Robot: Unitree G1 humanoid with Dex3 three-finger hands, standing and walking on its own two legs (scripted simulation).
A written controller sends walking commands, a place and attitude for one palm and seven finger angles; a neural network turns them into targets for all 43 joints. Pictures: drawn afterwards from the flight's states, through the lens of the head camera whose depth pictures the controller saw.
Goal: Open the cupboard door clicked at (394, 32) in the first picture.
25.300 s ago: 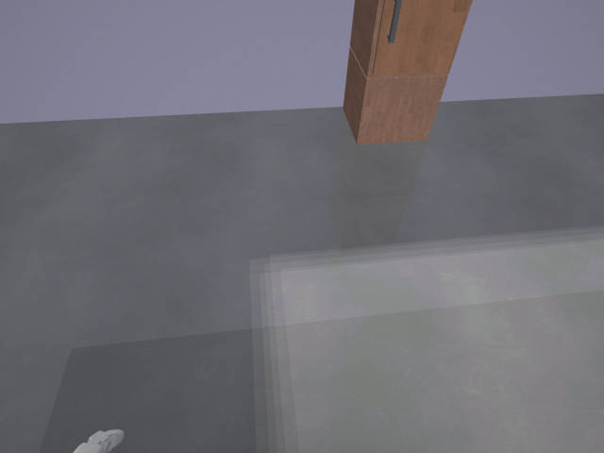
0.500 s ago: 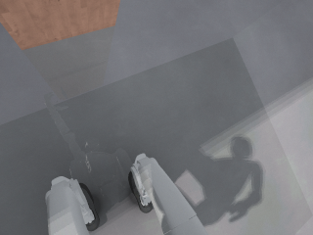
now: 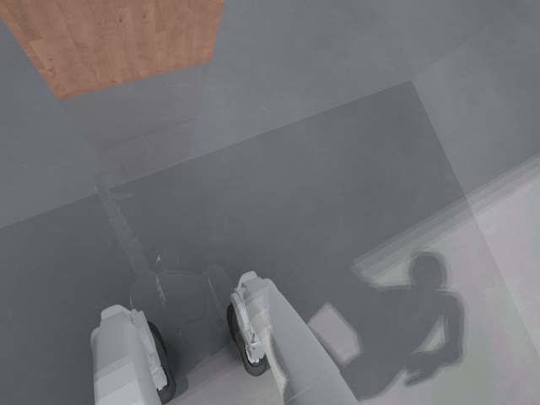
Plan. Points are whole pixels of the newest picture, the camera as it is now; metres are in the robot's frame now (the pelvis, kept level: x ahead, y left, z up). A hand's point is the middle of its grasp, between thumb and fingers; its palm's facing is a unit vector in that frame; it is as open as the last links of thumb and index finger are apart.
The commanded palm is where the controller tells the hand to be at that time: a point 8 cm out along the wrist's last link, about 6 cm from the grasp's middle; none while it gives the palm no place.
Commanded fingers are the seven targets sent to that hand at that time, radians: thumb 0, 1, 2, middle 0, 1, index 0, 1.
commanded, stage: slide the fingers in behind the handle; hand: left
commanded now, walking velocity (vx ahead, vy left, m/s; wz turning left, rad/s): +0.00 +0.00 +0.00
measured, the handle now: out of the picture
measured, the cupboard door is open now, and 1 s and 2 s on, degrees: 0 0 0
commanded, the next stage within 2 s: close the thumb around the handle in 1.64 s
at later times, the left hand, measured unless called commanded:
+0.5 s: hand out of the picture +0.68 +0.19 +0.09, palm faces +0.23 -0.97 -0.01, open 14.0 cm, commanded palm +0.68 +0.15 +0.07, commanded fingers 0.00 -0.50 0.30 -0.30 -1.20 -0.30 -1.20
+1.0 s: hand out of the picture +0.70 +0.17 +0.08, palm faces +0.25 -0.97 -0.02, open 14.0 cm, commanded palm +0.69 +0.12 +0.07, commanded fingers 0.00 -0.50 0.30 -0.30 -1.20 -0.30 -1.20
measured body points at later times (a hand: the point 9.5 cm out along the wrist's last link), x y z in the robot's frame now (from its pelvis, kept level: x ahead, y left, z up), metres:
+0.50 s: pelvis -0.01 +0.00 -0.01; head +0.26 +0.06 +0.35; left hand +0.66 +0.24 +0.09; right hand -0.11 -0.20 -0.06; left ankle +0.03 +0.12 -0.55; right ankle +0.02 -0.12 -0.55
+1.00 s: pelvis +0.00 +0.00 -0.01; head +0.28 +0.05 +0.34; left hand +0.68 +0.22 +0.08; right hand -0.12 -0.20 -0.06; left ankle +0.03 +0.12 -0.55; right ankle +0.02 -0.12 -0.55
